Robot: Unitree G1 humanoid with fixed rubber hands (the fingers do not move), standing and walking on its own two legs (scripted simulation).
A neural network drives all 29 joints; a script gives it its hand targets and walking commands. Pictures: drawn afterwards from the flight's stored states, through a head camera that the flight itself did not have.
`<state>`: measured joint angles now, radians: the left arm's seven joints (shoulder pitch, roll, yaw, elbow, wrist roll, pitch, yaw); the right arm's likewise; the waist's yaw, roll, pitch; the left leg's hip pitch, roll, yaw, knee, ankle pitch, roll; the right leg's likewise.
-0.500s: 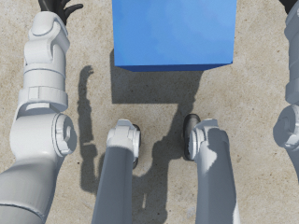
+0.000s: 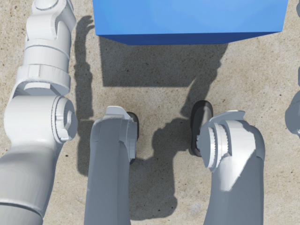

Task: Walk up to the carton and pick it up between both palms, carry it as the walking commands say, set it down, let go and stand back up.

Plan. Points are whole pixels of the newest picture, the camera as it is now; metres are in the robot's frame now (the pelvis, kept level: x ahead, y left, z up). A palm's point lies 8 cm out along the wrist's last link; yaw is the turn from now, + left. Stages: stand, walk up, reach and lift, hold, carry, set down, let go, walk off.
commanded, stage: reach and lift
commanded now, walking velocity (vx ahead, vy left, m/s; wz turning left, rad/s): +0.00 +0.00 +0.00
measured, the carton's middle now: out of the picture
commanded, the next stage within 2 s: none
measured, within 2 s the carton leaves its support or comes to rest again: leaves its support in 1.82 s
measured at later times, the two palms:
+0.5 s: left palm out of the picture +0.56 +0.18 -0.18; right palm out of the picture +0.55 -0.26 -0.17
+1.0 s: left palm out of the picture +0.56 +0.15 -0.18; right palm out of the picture +0.55 -0.24 -0.17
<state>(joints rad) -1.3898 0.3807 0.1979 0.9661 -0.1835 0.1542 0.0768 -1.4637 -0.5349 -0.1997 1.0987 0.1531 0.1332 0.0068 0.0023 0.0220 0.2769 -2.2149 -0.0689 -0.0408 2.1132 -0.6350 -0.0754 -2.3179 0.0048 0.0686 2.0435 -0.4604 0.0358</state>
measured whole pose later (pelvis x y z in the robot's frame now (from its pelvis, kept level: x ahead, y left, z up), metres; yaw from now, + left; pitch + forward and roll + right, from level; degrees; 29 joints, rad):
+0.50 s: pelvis +0.00 +0.00 -0.02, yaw +1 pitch +37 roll +1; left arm -1.46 0.39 0.10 1.03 -0.23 0.14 0.10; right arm -1.51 -0.56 -0.17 1.20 0.22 0.08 -0.01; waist -0.02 0.03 0.37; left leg -2.21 -0.07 -0.03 2.20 -0.64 -0.05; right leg -2.29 -0.03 0.06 2.13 -0.49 0.04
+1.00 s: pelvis -0.01 +0.00 -0.02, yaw +0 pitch +37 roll +2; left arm -1.52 0.35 0.10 1.11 -0.21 0.10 0.12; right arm -1.58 -0.52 -0.06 1.21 0.25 0.08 -0.03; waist -0.02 0.03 0.40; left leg -2.19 -0.05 -0.04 2.18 -0.63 -0.06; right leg -2.28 -0.01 0.05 2.12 -0.47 0.03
